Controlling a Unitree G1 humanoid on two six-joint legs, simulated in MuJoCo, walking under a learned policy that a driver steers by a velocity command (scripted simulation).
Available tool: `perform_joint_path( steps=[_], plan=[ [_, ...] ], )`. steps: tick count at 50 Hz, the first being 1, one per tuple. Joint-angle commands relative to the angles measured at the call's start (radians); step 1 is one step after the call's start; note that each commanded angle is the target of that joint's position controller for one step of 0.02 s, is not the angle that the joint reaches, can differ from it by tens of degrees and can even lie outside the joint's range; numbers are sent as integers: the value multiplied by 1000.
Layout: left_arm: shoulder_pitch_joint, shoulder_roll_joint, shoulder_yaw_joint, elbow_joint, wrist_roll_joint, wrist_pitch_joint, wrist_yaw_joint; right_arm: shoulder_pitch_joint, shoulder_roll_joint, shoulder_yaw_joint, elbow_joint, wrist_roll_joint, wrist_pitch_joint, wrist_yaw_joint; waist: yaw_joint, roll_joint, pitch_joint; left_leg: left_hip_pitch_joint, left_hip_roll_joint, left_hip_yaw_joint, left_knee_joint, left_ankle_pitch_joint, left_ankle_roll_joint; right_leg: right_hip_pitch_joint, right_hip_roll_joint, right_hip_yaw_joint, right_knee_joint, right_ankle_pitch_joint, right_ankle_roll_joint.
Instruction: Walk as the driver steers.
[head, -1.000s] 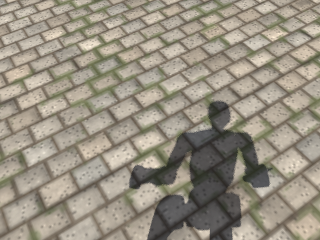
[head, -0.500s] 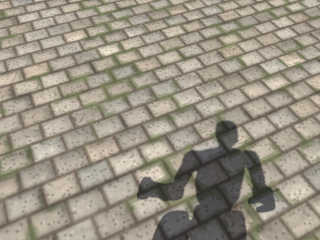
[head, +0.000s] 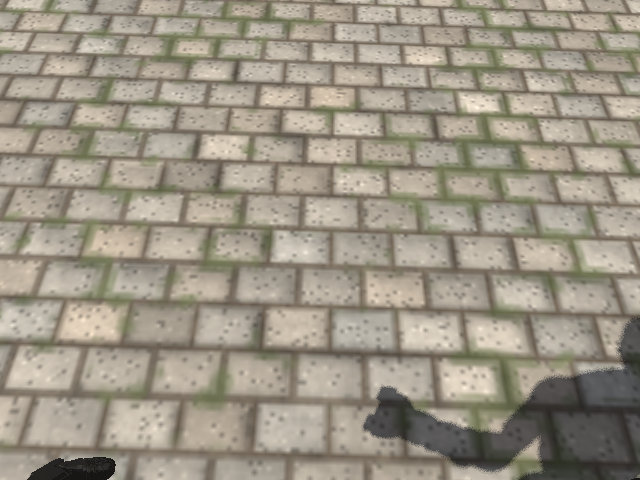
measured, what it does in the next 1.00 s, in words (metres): walks ahead, turning right: right foot, then left foot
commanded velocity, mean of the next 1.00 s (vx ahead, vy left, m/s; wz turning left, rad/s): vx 0.47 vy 0.00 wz -0.31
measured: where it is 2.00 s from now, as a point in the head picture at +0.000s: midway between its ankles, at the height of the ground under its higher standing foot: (491, 287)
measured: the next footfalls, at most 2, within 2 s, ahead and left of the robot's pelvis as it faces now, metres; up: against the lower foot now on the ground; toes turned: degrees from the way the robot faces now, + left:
right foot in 0.04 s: +0.09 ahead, -0.12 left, +0.00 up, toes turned +11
left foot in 0.38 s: +0.01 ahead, +0.13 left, +0.00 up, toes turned +2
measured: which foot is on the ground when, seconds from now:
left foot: down 0.00-0.02, up 0.04-0.36, down 0.38-0.86, up 0.88-1.00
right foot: up 0.00-0.02, down 0.04-0.38, up 0.40-0.82, down 0.84-1.00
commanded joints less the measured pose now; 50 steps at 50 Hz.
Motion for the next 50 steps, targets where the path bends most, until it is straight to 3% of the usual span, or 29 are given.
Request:
perform_joint_path(
  steps=[1,2,3,4,5,8,11,15,18,19,20,21,22,23,25,26,27,30,37,39,41,42,43,44,45,46,47,48,50],
  plan=[
    [53,142,49,-46,0,-29,-5,-66,-128,-32,-90,6,-9,-1,43,162,-163,77,174,-227,-3,276,72,205,-75,-3,-242,197,-42],
    [41,190,55,-60,14,-21,-1,36,-53,-10,-74,-16,-8,3,-18,-48,-227,-15,72,-92,190,-110,24,353,-283,189,-244,330,-128],
    [47,213,55,-54,50,-11,-4,51,-81,-16,-99,-13,-15,3,-45,-289,-157,-236,-43,57,382,-426,-38,358,-434,445,-267,491,-308],
    [34,167,45,-71,39,-14,-4,86,-167,-38,-72,-27,-24,4,-41,-228,-145,-275,40,82,577,-388,-83,321,-492,479,-261,451,-375],
    [6,117,28,-84,26,-11,3,59,-195,-48,-47,-20,-23,6,-27,-154,-118,-272,68,108,648,-309,-101,279,-431,349,-243,408,-353],
    [9,107,11,-73,6,13,20,23,-110,-20,-33,-17,-13,9,-2,-101,-76,-268,79,168,673,-191,-129,242,-310,165,-243,365,-294],
    [63,122,12,-52,16,26,26,-16,-53,7,-45,-13,-24,11,31,-157,-105,-238,95,226,499,-193,-135,310,-285,92,-236,433,-302],
    [69,103,-3,-32,4,34,4,-14,14,36,-20,-33,-31,15,37,-216,-122,2,132,283,97,-170,-130,243,-254,86,-229,394,-287],
    [138,177,15,-23,-39,43,0,98,-42,9,24,-14,-42,24,-7,-174,-98,256,80,356,-175,-7,-54,37,-206,168,-282,-288,-242],
    [90,139,2,-41,-30,31,-3,205,-70,-1,43,-12,-51,19,-76,-128,-87,447,184,262,-176,-77,0,-184,-171,169,-206,-404,-177],
    [36,30,-27,-81,-29,12,-11,347,-145,-18,76,-34,-60,10,-136,92,-118,583,425,-7,-265,-391,80,-406,-55,-6,119,-371,-88],
    [-46,52,-21,-146,-58,-12,-4,317,-227,-44,88,-61,-86,24,-135,252,-9,399,589,-310,-404,-617,197,-553,-80,-44,327,-287,-86],
    [-35,102,-4,-138,-57,-22,0,226,-144,-20,65,-61,-121,19,-93,188,61,356,558,-279,-431,-597,189,-575,-125,13,446,-182,-92],
    [33,109,4,-108,-46,-23,-5,164,-83,-3,62,-49,-144,14,-46,194,73,363,514,-175,-425,-487,144,-592,-130,15,495,-95,-93],
    [100,101,10,-71,-24,-20,-13,143,-35,10,64,-28,-164,13,-26,167,57,372,458,9,-430,-287,91,-583,-154,-6,571,23,-75],
    [104,88,7,-68,-23,-18,-17,158,-29,12,69,-31,-172,12,-28,150,54,348,437,87,-441,-207,78,-565,-161,-26,613,78,-69],
    [60,88,10,-66,87,21,-67,197,-59,14,97,-82,-153,24,-26,59,61,241,407,175,-477,-190,69,-492,-134,-97,642,76,-69],
    [34,66,6,-81,47,54,-110,222,-43,14,118,-76,-155,35,-27,115,99,215,394,314,-490,-106,53,-515,-150,-111,652,157,-66],
    [-168,40,-31,-155,50,53,-137,322,-63,12,212,-79,-160,15,-76,87,173,390,437,518,-513,154,48,-490,-180,-269,307,120,-169],
    [-137,31,-41,-160,43,55,-121,312,-87,13,230,-79,-151,11,-32,99,122,428,429,605,-371,729,32,-325,-111,-350,212,15,-238],
    [68,85,-19,-117,30,47,-93,314,-154,2,240,-83,-126,8,88,141,-45,439,458,617,-26,1318,33,-39,15,-400,219,-128,-292],
    [275,136,7,-59,28,35,-81,286,-182,-4,224,-73,-120,12,184,139,-162,317,461,604,236,1299,31,245,53,-354,162,-112,-320],
    [443,216,44,5,37,32,-61,268,-154,5,205,-80,-128,19,248,52,-254,51,413,588,558,907,2,574,-6,-170,78,-188,-337],
    [345,352,76,-9,29,46,-51,239,-9,39,95,-61,-149,49,117,-302,-285,-440,160,509,954,-133,-74,813,-294,480,-180,-518,-465],
    [381,342,76,-41,25,49,-50,104,-77,37,48,-70,-172,52,180,-103,-344,-545,157,275,1028,-78,-54,823,-342,689,-302,-491,-468],
    [383,312,67,-4,29,45,-37,22,-77,39,26,-63,-186,52,171,-46,-219,-594,203,256,1005,-21,-39,736,-334,592,-317,-334,-442],
    [375,269,56,19,30,33,-27,61,-54,52,38,-62,-193,47,102,23,-100,-540,250,266,897,12,-34,560,-307,491,-320,-174,-413],
    [326,238,45,16,30,18,-17,68,-42,58,41,-80,-183,46,56,52,-57,-468,283,259,816,-2,-40,421,-253,385,-317,-107,-394],
    [258,182,19,-2,19,-2,-14,135,-37,63,61,-108,-142,50,-14,16,-12,-377,301,261,743,-35,-66,241,-181,285,-347,-43,-401]
  ],
)
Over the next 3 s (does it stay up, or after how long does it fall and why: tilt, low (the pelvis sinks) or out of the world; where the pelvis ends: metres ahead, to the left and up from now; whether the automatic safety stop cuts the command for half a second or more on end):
stays up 1.56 -0.16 0.00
